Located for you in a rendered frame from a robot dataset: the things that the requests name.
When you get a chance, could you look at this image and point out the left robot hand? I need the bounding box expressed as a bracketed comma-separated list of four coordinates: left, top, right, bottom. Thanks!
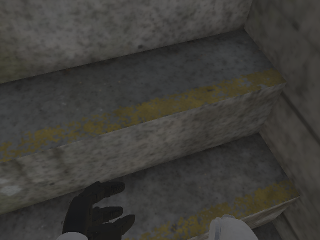
[61, 181, 135, 240]

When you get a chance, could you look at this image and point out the robot right shin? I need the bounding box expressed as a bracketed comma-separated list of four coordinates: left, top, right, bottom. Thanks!
[221, 214, 235, 219]

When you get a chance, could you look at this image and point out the right robot thigh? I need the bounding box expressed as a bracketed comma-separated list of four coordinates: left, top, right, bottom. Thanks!
[208, 217, 258, 240]

